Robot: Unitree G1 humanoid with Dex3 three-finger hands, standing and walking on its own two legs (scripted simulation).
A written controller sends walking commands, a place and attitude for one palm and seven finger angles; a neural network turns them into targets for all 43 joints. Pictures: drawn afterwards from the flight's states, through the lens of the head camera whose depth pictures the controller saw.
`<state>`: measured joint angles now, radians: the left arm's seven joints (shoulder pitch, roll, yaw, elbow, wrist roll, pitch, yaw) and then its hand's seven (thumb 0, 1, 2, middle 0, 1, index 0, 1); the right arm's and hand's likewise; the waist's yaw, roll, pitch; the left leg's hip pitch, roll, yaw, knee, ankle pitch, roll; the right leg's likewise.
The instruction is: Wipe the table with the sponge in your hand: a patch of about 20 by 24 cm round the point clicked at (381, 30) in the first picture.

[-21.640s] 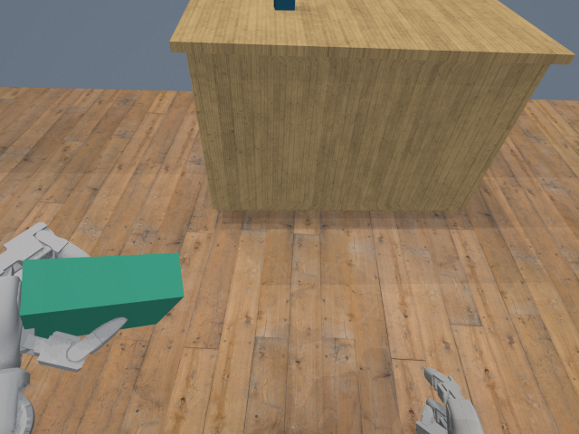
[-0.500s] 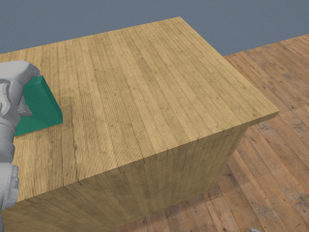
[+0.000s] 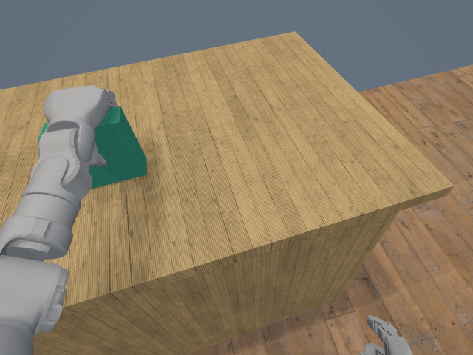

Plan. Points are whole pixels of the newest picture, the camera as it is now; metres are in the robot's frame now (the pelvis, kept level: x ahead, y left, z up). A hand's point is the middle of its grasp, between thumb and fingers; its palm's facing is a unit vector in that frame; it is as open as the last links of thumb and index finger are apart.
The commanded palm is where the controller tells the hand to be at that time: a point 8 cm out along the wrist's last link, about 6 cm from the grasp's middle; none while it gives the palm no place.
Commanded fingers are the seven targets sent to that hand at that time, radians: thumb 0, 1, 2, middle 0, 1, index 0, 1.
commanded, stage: slide across to the middle lane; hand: left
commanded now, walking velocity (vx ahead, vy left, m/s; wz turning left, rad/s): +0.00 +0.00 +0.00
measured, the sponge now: (104, 159) +0.41 +0.29 +0.10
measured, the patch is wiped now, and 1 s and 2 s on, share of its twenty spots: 0.55 0.55 0.70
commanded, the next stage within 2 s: wipe back along the middle lane in 0.20 s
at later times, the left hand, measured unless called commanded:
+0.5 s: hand (116, 131) +0.42 +0.25 +0.16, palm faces +0.02 +0.00 -1.00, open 9.5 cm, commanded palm +0.39 +0.24 +0.22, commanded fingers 0.00 0.10 1.30 -1.20 -1.60 -1.20 -1.60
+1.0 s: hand (112, 155) +0.37 +0.23 +0.16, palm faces +0.05 +0.00 -1.00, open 9.5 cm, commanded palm +0.33 +0.23 +0.20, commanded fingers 0.00 0.10 1.30 -1.20 -1.60 -1.20 -1.60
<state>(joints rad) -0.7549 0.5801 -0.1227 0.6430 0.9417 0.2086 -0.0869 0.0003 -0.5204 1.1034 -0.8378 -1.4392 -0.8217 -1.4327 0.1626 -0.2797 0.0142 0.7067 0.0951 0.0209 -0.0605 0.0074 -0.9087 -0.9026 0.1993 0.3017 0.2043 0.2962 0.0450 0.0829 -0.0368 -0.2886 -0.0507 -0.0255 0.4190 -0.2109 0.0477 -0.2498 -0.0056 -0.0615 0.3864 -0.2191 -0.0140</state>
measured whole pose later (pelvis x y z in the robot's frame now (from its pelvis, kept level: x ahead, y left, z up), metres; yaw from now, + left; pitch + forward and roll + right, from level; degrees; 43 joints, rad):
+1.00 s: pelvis +0.00 -0.02 +0.00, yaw -1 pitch +1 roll +0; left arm -0.49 0.51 -0.18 0.28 0.95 0.45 -0.13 0.02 -0.46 1.07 -0.78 -1.48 -0.77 -1.47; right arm 0.08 -0.28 0.05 0.65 0.09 0.09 -0.04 0.01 -0.91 -0.90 0.20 0.30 0.20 0.30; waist 0.06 0.10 -0.05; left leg -0.20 -0.03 -0.01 0.41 -0.22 0.03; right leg -0.19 0.02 -0.04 0.40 -0.23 -0.03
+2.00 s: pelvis +0.00 -0.02 -0.01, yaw -3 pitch -1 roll +0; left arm -0.08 0.44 -0.18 -0.28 0.93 0.59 -0.06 0.04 -0.40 1.07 -0.64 -1.52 -0.78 -1.40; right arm 0.01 -0.26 0.07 0.60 0.09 0.13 0.01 0.01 -0.91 -0.90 0.20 0.30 0.20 0.30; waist 0.11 0.12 -0.06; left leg -0.20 -0.02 0.01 0.48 -0.27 0.02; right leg -0.19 0.03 -0.03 0.48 -0.28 -0.04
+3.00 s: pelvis -0.03 -0.06 +0.00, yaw -3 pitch -3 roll +1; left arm -0.42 0.37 -0.34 0.07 0.87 0.62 -0.08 -0.03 -0.47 1.07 -0.76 -1.41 -0.86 -1.33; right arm 0.00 -0.26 0.07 0.68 0.09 0.09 -0.03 0.01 -0.91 -0.90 0.20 0.30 0.20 0.30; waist 0.09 0.12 -0.05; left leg -0.16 0.01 0.00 0.41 -0.20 -0.02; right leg -0.17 0.06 -0.04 0.45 -0.23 -0.09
